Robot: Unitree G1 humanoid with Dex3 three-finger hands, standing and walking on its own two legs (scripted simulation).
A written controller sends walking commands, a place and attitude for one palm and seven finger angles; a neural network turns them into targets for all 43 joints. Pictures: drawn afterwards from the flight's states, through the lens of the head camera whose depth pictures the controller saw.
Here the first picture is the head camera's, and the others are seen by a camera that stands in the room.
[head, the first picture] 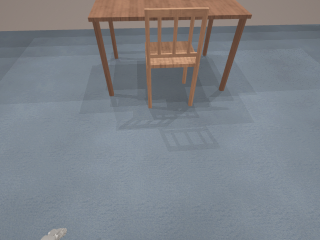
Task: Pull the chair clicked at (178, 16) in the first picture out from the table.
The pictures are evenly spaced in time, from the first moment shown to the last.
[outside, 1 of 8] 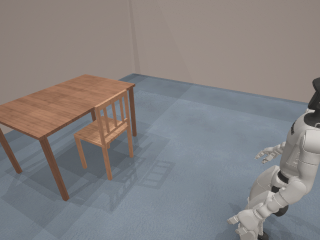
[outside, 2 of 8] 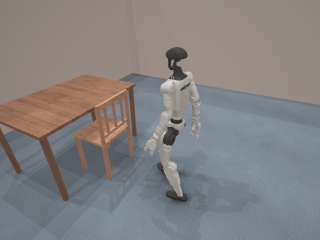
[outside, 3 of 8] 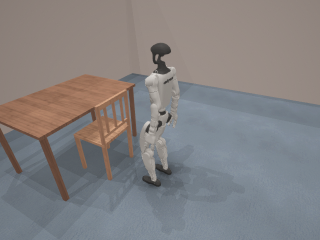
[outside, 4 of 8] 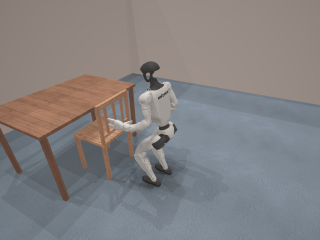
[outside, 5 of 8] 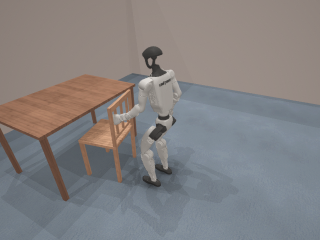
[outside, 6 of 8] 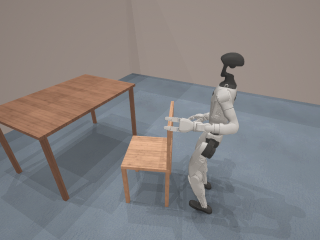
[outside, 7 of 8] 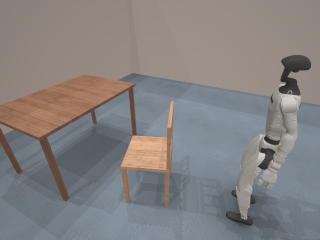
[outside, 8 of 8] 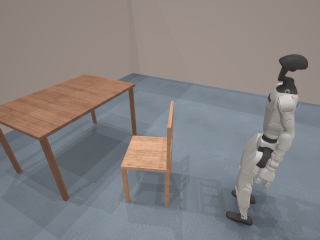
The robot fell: no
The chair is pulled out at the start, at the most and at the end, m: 0.00 0.59 0.59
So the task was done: yes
